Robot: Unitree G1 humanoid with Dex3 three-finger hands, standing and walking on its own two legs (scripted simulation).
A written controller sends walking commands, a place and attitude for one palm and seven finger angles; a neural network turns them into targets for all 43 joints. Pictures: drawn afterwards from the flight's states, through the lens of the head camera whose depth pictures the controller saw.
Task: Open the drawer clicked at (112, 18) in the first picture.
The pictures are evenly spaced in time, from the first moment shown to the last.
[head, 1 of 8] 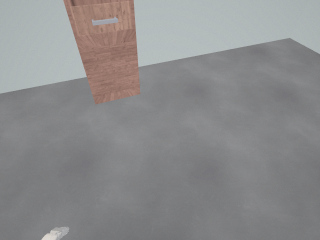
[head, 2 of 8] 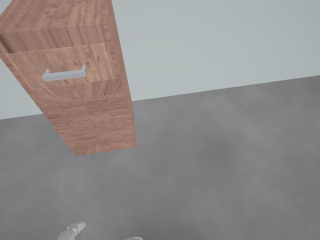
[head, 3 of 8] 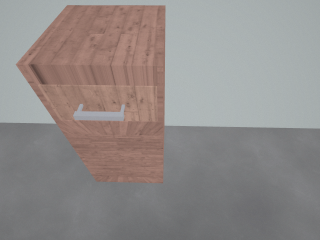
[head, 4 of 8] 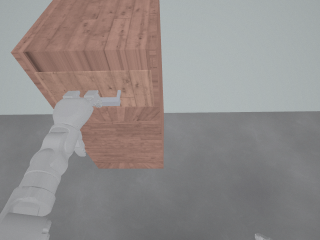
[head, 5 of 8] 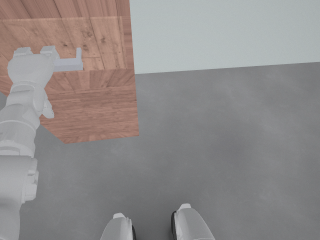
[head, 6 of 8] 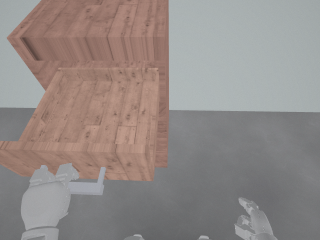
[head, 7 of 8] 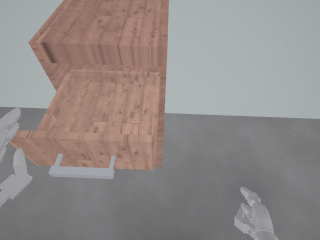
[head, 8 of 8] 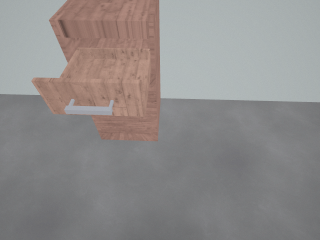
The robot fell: no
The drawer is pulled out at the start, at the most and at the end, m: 0.00 0.30 0.30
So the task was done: yes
